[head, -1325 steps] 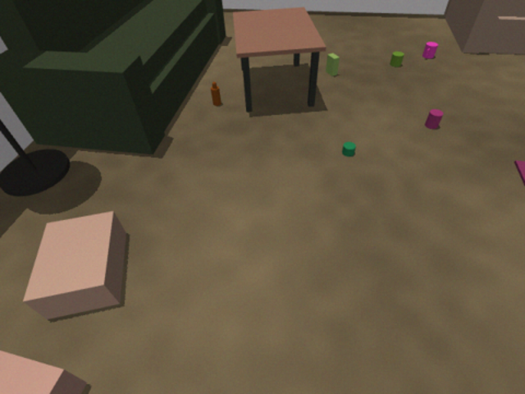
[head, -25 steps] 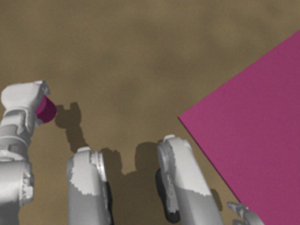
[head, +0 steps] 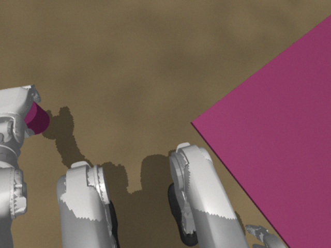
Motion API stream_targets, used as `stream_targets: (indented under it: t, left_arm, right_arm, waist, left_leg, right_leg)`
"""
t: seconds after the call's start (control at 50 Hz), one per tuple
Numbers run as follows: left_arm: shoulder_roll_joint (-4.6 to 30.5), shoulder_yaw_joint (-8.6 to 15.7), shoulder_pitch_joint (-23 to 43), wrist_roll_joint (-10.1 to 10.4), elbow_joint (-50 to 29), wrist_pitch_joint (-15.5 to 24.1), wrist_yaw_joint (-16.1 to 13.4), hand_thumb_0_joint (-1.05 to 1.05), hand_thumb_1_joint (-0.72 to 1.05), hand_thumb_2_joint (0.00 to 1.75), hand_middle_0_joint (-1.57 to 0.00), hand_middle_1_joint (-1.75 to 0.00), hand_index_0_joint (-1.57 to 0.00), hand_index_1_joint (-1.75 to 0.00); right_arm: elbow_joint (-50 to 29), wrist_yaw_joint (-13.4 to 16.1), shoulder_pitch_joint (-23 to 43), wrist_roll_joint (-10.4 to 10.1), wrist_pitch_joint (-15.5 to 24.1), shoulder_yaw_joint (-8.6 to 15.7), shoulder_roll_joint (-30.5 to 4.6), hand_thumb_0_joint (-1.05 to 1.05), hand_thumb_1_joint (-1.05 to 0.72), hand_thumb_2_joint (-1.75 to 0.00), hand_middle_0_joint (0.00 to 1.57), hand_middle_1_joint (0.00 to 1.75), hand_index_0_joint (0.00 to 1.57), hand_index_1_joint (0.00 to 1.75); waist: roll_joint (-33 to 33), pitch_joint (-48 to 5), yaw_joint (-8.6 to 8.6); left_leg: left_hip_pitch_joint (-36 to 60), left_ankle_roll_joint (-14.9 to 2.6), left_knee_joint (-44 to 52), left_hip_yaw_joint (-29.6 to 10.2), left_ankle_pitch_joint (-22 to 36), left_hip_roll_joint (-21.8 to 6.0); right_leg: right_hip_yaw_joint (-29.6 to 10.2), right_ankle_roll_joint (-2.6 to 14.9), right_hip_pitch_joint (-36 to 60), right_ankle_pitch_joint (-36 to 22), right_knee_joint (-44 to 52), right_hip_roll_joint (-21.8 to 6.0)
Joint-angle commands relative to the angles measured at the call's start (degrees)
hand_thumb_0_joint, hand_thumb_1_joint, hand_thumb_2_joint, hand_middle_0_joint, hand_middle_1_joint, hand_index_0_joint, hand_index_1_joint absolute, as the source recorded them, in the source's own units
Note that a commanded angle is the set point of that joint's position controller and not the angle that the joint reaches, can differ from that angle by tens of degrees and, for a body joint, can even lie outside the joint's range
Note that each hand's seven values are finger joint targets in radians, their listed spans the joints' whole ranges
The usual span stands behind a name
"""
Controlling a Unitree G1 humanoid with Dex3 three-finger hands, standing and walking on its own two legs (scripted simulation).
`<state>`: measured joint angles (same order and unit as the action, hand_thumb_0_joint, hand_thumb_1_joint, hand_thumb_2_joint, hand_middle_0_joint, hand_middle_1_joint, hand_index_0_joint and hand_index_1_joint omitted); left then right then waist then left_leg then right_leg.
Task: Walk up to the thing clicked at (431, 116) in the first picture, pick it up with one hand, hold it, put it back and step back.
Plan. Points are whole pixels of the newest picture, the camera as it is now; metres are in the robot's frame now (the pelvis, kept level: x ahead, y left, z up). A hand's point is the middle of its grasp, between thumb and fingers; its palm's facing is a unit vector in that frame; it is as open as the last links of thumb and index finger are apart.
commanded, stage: lower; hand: left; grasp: from above
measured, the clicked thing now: (27, 116) +0.47 +0.30 -0.19
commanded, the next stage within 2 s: rest in 0.32 s
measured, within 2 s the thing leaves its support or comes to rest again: rests again in 1.12 s
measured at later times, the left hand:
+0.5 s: hand (33, 122) +0.46 +0.30 -0.22, palm faces -0.44 -0.08 -0.89, open 10.2 cm
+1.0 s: hand (39, 123) +0.46 +0.30 -0.25, palm faces -0.43 -0.11 -0.90, open 10.2 cm
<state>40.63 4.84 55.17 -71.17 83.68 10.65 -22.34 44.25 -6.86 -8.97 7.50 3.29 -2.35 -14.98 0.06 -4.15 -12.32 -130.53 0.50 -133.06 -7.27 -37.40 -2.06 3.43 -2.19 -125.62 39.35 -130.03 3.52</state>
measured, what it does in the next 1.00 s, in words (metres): stands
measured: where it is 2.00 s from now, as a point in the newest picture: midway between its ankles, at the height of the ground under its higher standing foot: (148, 233)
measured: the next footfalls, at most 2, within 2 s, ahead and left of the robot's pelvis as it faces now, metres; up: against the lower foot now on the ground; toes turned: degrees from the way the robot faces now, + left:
none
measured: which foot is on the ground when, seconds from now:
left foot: down 0.00-1.00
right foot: down 0.00-1.00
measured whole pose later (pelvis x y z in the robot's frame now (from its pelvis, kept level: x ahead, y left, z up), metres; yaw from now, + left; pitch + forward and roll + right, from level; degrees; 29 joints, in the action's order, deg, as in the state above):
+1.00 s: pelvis +0.00 +0.00 -0.05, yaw -4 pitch +30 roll -10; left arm 50.2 10.4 55.6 -74.3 91.8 13.5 -30.3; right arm 42.4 -10.0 -7.2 13.0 6.9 -9.0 -17.1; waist 4.4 3.8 -17.2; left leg -135.8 1.5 -144.0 -12.6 -38.9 -1.7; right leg 7.5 -2.6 -129.7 39.4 -138.0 4.9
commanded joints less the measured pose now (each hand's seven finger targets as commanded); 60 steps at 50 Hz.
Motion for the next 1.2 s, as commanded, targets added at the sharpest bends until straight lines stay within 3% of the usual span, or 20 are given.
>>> stream_targets:
  t: [0.0, 0.04, 0.1, 0.26, 0.34, 0.56, 0.58, 0.62, 0.64, 0.74, 0.76, 0.8, 0.86, 0.9, 0.92, 1.02, 1.08, 1.1, 1.12, 1.18]
  left_arm:
    - [14.3, 0.7, 17.5, 0.9, -7.4, -0.2, -1.7, 0.00, 0.33, 0.90, -0.76, -0.90, -0.78, -0.88]
    - [14.5, 0.6, 18.2, 1.0, -6.1, 0.2, -1.9, 0.00, 0.30, 0.90, -0.72, -0.91, -0.74, -0.89]
    - [16.8, 1.7, 18.4, 0.4, -6.1, 1.2, -2.4, 0.00, 0.32, 0.91, -0.75, -0.90, -0.76, -0.89]
    - [17.8, 2.2, 18.6, -1.2, -5.3, 2.0, -4.8, 0.00, 0.36, 0.92, -0.75, -0.94, -0.78, -0.92]
    - [19.5, 4.1, 17.3, -0.8, -5.8, 1.7, -6.1, 0.00, 0.35, 0.94, -0.75, -0.95, -0.77, -0.93]
    - [21.0, 4.7, 17.0, -1.0, -3.1, 1.7, -7.2, 0.00, 0.41, 0.97, -0.78, -0.95, -0.80, -0.93]
    - [18.7, 3.4, 14.2, -0.7, 0.6, 1.3, -7.0, 0.00, 0.41, 0.98, -0.80, -0.94, -0.81, -0.92]
    - [21.6, 5.3, 16.6, -0.5, -2.7, 2.0, -7.5, 0.00, 0.44, 0.98, -0.80, -0.96, -0.82, -0.93]
    - [20.7, 4.0, 16.0, -0.9, -1.1, 2.0, -7.4, 0.00, 0.43, 0.96, -0.79, -0.96, -0.82, -0.93]
    - [22.3, 5.7, 16.7, -1.4, -0.5, 2.7, -8.4, 0.00, 0.50, 0.95, -0.84, -0.95, -0.87, -0.92]
    - [24.6, 6.9, 16.2, -1.8, -0.3, 2.8, -8.7, 0.00, 0.49, 0.97, -0.84, -0.94, -0.86, -0.92]
    - [23.4, 6.0, 16.4, -2.0, -1.0, 3.1, -9.1, 0.00, 0.51, 0.94, -0.85, -0.93, -0.87, -0.91]
    - [25.1, 7.2, 15.5, -2.2, 0.5, 2.9, -9.9, 0.00, 0.51, 0.98, -0.84, -0.97, -0.87, -0.94]
    - [23.4, 5.5, 16.8, -2.3, 0.1, 2.8, -9.9, 0.00, 0.50, 1.01, -0.85, -0.97, -0.87, -0.95]
    - [25.0, 6.9, 16.5, -2.1, 0.8, 2.7, -10.3, 0.00, 0.53, 1.00, -0.87, -0.96, -0.89, -0.94]
    - [24.7, 5.6, 16.7, -1.8, 1.0, 2.6, -10.9, 0.00, 0.55, 0.97, -0.88, -0.95, -0.90, -0.92]
    - [26.4, 6.9, 14.8, -1.8, 2.4, 2.3, -11.3, 0.00, 0.55, 0.99, -0.88, -0.94, -0.90, -0.92]
    - [26.0, 6.5, 14.9, -2.1, 3.1, 2.1, -11.3, 0.00, 0.56, 0.99, -0.89, -0.95, -0.91, -0.93]
    - [22.9, 3.6, 17.1, -1.6, 2.0, 2.4, -11.0, 0.00, 0.55, 0.99, -0.89, -0.94, -0.91, -0.92]
    - [27.0, 6.7, 14.7, -1.0, 3.9, 2.4, -12.0, 0.00, 0.54, 0.95, -0.88, -0.91, -0.90, -0.89]
  right_arm:
    - [-0.7, 0.6, -11.5, -0.3, 0.2, 3.5, -13.7, 0.00, -0.92, -0.91, 0.20, 0.30, 0.20, 0.30]
    - [-0.8, 0.6, -11.4, -0.1, 0.2, 3.1, -14.1, 0.00, -0.91, -0.90, 0.20, 0.30, 0.20, 0.30]
    - [-0.6, 0.4, -11.4, 0.3, 0.3, 2.5, -14.2, 0.00, -0.91, -0.90, 0.20, 0.30, 0.20, 0.30]
    - [-1.6, -0.1, -10.2, 1.5, 0.6, 1.4, -15.0, 0.00, -0.91, -0.90, 0.20, 0.30, 0.20, 0.30]
    - [-1.1, -0.1, -10.2, 1.9, 0.8, 1.2, -15.4, 0.00, -0.91, -0.90, 0.20, 0.30, 0.20, 0.30]
    - [-1.0, -1.1, -10.8, 3.1, 1.8, 0.0, -15.9, 0.00, -0.90, -0.90, 0.20, 0.30, 0.20, 0.30]
    - [-1.0, -1.2, -10.0, 3.0, 1.8, -0.2, -15.8, 0.00, -0.90, -0.90, 0.20, 0.30, 0.20, 0.30]
    - [-1.4, -1.2, -10.4, 3.3, 1.9, -0.3, -16.6, 0.00, -0.90, -0.90, 0.20, 0.30, 0.20, 0.30]
    - [-1.2, -1.3, -9.9, 3.2, 2.0, -0.5, -16.4, 0.00, -0.90, -0.90, 0.20, 0.30, 0.20, 0.30]
    - [-1.9, -1.7, -10.2, 4.1, 2.7, -1.0, -17.8, 0.00, -0.90, -0.90, 0.20, 0.30, 0.20, 0.30]
    - [-1.6, -1.7, -10.4, 4.1, 2.7, -1.1, -17.8, 0.00, -0.90, -0.90, 0.20, 0.30, 0.20, 0.30]
    - [-2.0, -2.0, -10.1, 4.5, 2.9, -1.5, -17.6, 0.00, -0.90, -0.90, 0.20, 0.30, 0.20, 0.30]
    - [-1.6, -2.2, -10.2, 4.9, 3.1, -1.7, -18.1, 0.00, -0.90, -0.90, 0.20, 0.30, 0.20, 0.30]
    - [-1.8, -2.4, -10.0, 5.2, 3.6, -1.9, -18.1, 0.00, -0.91, -0.90, 0.20, 0.30, 0.20, 0.30]
    - [-1.4, -2.4, -10.2, 5.3, 3.7, -1.9, -18.3, 0.00, -0.90, -0.90, 0.20, 0.30, 0.20, 0.30]
    - [-2.4, -2.9, -8.9, 5.7, 4.6, -2.8, -18.8, 0.00, -0.90, -0.90, 0.20, 0.30, 0.20, 0.30]
    - [-1.7, -2.9, -8.8, 5.9, 4.8, -2.9, -19.1, 0.00, -0.90, -0.90, 0.20, 0.30, 0.20, 0.30]
    - [-1.8, -3.0, -9.0, 6.1, 4.9, -3.0, -19.3, 0.00, -0.90, -0.90, 0.20, 0.30, 0.20, 0.30]
    - [-2.5, -3.2, -8.0, 6.1, 5.2, -3.6, -18.5, 0.00, -0.90, -0.90, 0.20, 0.30, 0.20, 0.30]
    - [-1.9, -3.1, -8.5, 5.8, 5.4, -3.7, -19.6, 0.00, -0.90, -0.90, 0.20, 0.30, 0.20, 0.30]
  waist:
    - [-13.9, -36.7, -0.75]
    - [-12.0, -35.5, -1.94]
    - [-12.9, -35.5, -1.30]
    - [-17.5, -34.9, -2.47]
    - [-17.4, -36.7, -1.78]
    - [-16.6, -33.9, -3.52]
    - [-15.4, -32.9, -3.16]
    - [-17.2, -33.8, -3.71]
    - [-17.9, -33.4, -3.33]
    - [-17.1, -30.1, -5.23]
    - [-17.6, -31.0, -4.55]
    - [-19.3, -31.7, -4.71]
    - [-19.2, -32.0, -5.17]
    - [-19.5, -30.8, -6.08]
    - [-19.1, -30.5, -6.00]
    - [-19.3, -29.6, -6.15]
    - [-19.8, -29.4, -5.56]
    - [-19.8, -29.0, -6.21]
    - [-20.3, -28.6, -6.84]
    - [-18.1, -28.4, -6.14]
  left_leg:
    - [29.1, -2.07, 12.3, 4.9, 7.0, 1.1]
    - [27.3, -2.28, 11.3, 4.4, 6.2, 1.1]
    - [26.4, -2.19, 10.1, 4.5, 6.9, 1.2]
    - [27.9, -1.69, 8.5, 4.0, 6.8, 1.0]
    - [27.8, -1.73, 7.2, 4.0, 7.9, 0.9]
    - [23.7, -1.85, 4.5, 3.3, 8.7, 0.7]
    - [23.5, -1.91, 4.4, 3.2, 8.0, 0.7]
    - [25.2, -1.60, 4.7, 2.6, 9.0, 0.7]
    - [25.5, -1.44, 4.7, 2.5, 8.7, 0.7]
    - [23.4, -1.51, 2.7, 2.5, 8.7, 0.6]
    - [23.9, -1.56, 3.1, 2.3, 7.9, 0.5]
    - [24.3, -1.39, 2.9, 2.3, 8.6, 0.4]
    - [24.6, -1.39, 2.4, 1.9, 9.6, 0.3]
    - [24.5, -1.40, 2.0, 1.9, 9.5, 0.2]
    - [24.3, -1.42, 1.9, 1.8, 9.3, 0.1]
    - [23.1, -1.46, 1.6, 1.6, 8.0, 0.0]
    - [23.8, -1.26, 2.1, 1.3, 7.8, 0.0]
    - [24.1, -1.22, 1.6, 1.2, 8.3, 0.0]
    - [23.2, -1.31, 1.8, 1.1, 7.3, -0.1]
    - [21.9, -1.63, 1.6, 0.9, 7.2, -0.1]
  right_leg:
    - [5.1, 4.18, 18.0, -11.7, 13.6, 0.8]
    - [5.5, 4.00, 17.1, -11.0, 13.4, 0.9]
    - [5.6, 3.93, 17.2, -11.5, 12.3, 0.9]
    - [6.7, 4.06, 14.8, -11.8, 10.0, 1.2]
    - [6.7, 3.81, 15.8, -12.9, 9.3, 1.3]
    - [7.5, 3.52, 16.8, -14.1, 7.8, 1.8]
    - [7.6, 3.50, 15.9, -13.2, 7.8, 1.9]
    - [8.6, 3.70, 15.6, -14.1, 6.9, 1.8]
    - [8.6, 3.90, 14.6, -13.7, 6.4, 1.9]
    - [9.2, 3.98, 14.1, -13.6, 6.5, 1.9]
    - [9.0, 3.84, 14.6, -13.0, 6.7, 2.1]
    - [9.2, 3.79, 15.5, -13.7, 6.1, 2.1]
    - [9.5, 3.71, 15.5, -14.9, 5.6, 2.3]
    - [9.7, 3.68, 15.2, -15.2, 5.6, 2.4]
    - [9.8, 3.64, 14.9, -14.9, 5.8, 2.4]
    - [9.9, 3.68, 15.3, -13.7, 6.1, 2.7]
    - [10.4, 3.76, 15.1, -13.5, 5.4, 2.7]
    - [10.5, 3.79, 14.8, -13.9, 5.1, 2.8]
    - [10.4, 3.72, 14.5, -13.3, 5.4, 2.8]
    - [10.6, 3.39, 16.1, -13.6, 5.8, 2.9]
